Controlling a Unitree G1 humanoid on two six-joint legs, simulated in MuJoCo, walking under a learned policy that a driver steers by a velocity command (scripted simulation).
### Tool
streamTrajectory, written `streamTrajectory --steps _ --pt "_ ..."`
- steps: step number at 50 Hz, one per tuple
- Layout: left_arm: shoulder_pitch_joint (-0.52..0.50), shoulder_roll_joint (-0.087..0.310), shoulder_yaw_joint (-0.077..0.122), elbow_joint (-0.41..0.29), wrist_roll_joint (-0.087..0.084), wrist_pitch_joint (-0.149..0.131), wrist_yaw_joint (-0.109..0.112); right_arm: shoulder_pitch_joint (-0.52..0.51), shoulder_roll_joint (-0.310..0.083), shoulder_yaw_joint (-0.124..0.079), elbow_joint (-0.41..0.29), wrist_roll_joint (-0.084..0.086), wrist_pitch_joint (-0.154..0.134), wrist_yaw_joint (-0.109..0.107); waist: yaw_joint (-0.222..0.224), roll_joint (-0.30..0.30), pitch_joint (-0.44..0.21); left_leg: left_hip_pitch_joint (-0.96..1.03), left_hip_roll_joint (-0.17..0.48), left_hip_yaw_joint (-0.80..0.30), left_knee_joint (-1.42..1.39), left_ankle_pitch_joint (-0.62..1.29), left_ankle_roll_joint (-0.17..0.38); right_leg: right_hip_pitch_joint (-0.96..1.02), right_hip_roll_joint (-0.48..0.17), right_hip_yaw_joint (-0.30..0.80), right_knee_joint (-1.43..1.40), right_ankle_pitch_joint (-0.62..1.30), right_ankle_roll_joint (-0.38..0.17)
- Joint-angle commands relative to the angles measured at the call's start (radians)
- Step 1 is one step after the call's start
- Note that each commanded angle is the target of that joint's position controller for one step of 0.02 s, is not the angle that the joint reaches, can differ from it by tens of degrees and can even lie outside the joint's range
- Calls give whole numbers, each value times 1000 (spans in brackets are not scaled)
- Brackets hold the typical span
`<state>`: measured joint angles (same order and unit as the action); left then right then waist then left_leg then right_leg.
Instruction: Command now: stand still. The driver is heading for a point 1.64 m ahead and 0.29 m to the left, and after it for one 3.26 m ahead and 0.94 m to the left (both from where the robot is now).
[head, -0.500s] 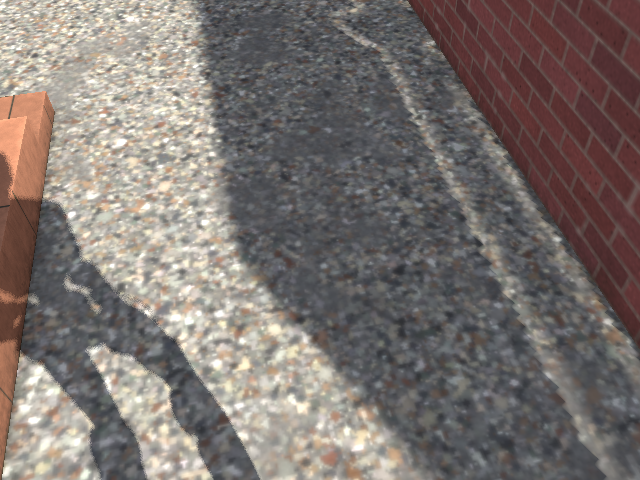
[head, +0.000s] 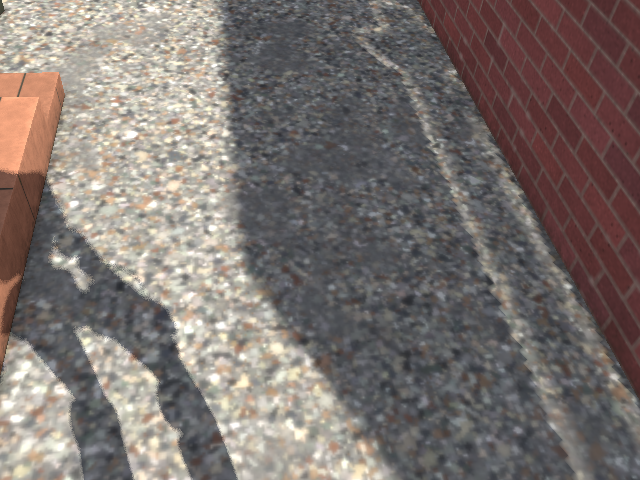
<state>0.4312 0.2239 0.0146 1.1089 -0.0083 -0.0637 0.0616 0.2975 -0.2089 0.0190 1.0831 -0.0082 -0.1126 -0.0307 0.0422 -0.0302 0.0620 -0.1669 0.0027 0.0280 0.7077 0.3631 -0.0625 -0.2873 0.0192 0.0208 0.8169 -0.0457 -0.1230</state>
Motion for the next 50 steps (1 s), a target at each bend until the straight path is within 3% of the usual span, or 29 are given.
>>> streamTrajectory --steps 1,2,4,7,10,11,12,13,14,15,16,17,18,19,20,21,23,25,27,28,29,30,32,34,39,45,46,48,50 --pt "-139 72 16 -85 3 -5 -2 299 -137 4 59 -27 -31 10 -131 168 299 -50 145 -157 -379 519 68 -277 130 -67 50 -459 74" --pt "-87 39 13 -46 9 -1 -10 326 -135 5 64 -11 -37 7 -120 163 287 -24 182 -233 -352 423 101 -280 84 -24 1 -346 72" --pt "-35 43 9 -16 34 3 -20 200 -100 4 4 13 -35 10 -61 146 216 -22 161 -255 -342 204 146 -206 32 -19 -108 -135 88" --pt "-25 56 7 -14 27 2 -44 175 -43 6 -20 27 -17 -7 -19 76 113 -100 137 -192 -229 338 138 -13 27 -67 -215 81 95" --pt "103 69 8 34 32 0 -41 93 -81 -14 -61 36 -15 -21 80 23 64 -189 151 -192 -29 380 119 149 -15 -15 -293 203 63" --pt "175 72 10 67 38 -1 -37 35 -105 -26 -84 44 -14 -23 139 -34 39 -276 109 -149 140 325 107 264 3 -50 -321 285 46" --pt "256 81 15 80 30 -8 -33 -42 -140 -45 -110 61 -10 -23 232 -152 20 -373 6 -66 470 26 73 367 -52 -12 -484 433 -35" --pt "178 122 9 32 -5 -12 -37 15 -121 -49 -157 41 2 -13 145 -283 -52 -514 -127 6 717 -1045 50 481 -277 200 -403 945 -164" --pt "167 139 3 23 23 -19 -35 136 -79 -47 -114 -8 32 -23 73 -94 -54 -541 -146 -166 821 -1096 85 434 -376 265 -345 1218 -259" --pt "113 147 4 8 40 -22 -22 203 -26 -36 -95 -22 60 -31 3 1 -51 -552 -109 -241 757 -978 109 377 -386 282 -377 991 -277" --pt "23 116 -10 -19 45 -15 -15 225 -12 -31 -83 -29 76 -26 -55 65 -51 -522 -68 -236 642 -895 113 297 -366 269 -404 788 -269" --pt "-139 131 -10 -73 40 -9 -4 234 -4 -24 -100 -37 90 -15 -134 -5 -79 -452 28 -275 363 -848 97 207 -392 339 -431 482 -261" --pt "-148 95 -24 -85 45 -3 -13 217 -24 -22 -52 -49 110 -8 -108 62 -98 -281 0 -158 280 -798 64 71 -323 250 -447 569 -242" --pt "-105 81 -32 -71 55 1 -25 197 -10 -16 -48 -29 123 -6 -92 16 -133 -133 -17 -98 208 -759 57 -3 -288 183 -443 686 -218" --pt "-84 76 -35 -56 51 2 -36 206 8 -9 -34 -6 131 -3 -92 -4 -155 0 -30 -45 194 -664 53 -87 -238 112 -432 662 -182" --pt "-82 73 -39 -52 33 -4 -44 224 6 -9 -17 -2 136 0 -103 -15 -165 105 -19 -46 210 -530 70 -173 -230 93 -417 581 -148" --pt "-91 130 -20 -44 12 4 -56 213 15 0 -8 -21 131 13 -115 -21 -95 134 -29 2 98 -538 89 -237 -180 95 -438 190 -104" --pt "-75 154 5 -44 30 38 -53 201 -27 -10 1 -38 117 22 -100 -32 -5 88 -43 35 2 -752 111 -248 -161 147 -411 -236 -100" --pt "-28 81 6 -48 28 58 -48 229 -35 -16 24 -39 101 27 -79 110 89 83 22 -100 -196 -837 149 -339 -80 123 -247 -527 -65" --pt "-99 51 1 -107 14 66 -55 269 -136 -42 24 -19 93 25 -105 338 146 -29 203 -458 -477 -1191 242 -436 60 -51 -54 -607 -10" --pt "-211 98 15 -147 38 70 -55 252 -173 -61 8 -17 82 26 -124 329 218 -120 320 -664 -635 -1304 301 -461 30 -36 166 -482 15" --pt "-249 119 26 -159 34 62 -59 175 -143 -55 -20 -16 74 27 -81 192 219 -171 320 -651 -646 -1250 305 -437 -18 16 161 -344 21" --pt "-200 79 30 -117 38 50 -76 102 -120 -64 -44 -15 58 24 -23 115 143 -140 262 -504 -603 -1004 294 -348 -38 12 194 -206 43" --pt "-187 55 33 -90 53 45 -84 125 -88 -65 -42 -11 40 23 -20 71 72 -68 217 -391 -583 -839 283 -316 -44 -4 221 -135 55" --pt "-308 55 42 -121 52 50 -87 242 -69 -69 -14 -15 31 18 -71 98 38 78 202 -309 -572 -731 287 -385 -67 -29 147 -72 85" --pt "-432 77 45 -178 53 37 -88 273 -108 -82 -18 -32 16 19 -115 121 33 136 219 -274 -526 -592 309 -389 -86 -43 31 -103 110" --pt "-473 86 51 -195 51 31 -86 301 -104 -84 0 -38 5 14 -139 141 46 238 239 -306 -493 -611 312 -489 -129 43 16 -17 113" --pt "-517 110 64 -218 39 20 -88 301 -100 -88 -2 -34 -6 6 -161 121 56 310 230 -298 -438 -621 312 -577 -135 73 -75 47 124" --pt "-557 94 61 -244 40 9 -94 274 -107 -92 -14 -38 -14 4 -174 117 56 250 226 -292 -382 -613 310 -520 -134 63 -159 98 128"
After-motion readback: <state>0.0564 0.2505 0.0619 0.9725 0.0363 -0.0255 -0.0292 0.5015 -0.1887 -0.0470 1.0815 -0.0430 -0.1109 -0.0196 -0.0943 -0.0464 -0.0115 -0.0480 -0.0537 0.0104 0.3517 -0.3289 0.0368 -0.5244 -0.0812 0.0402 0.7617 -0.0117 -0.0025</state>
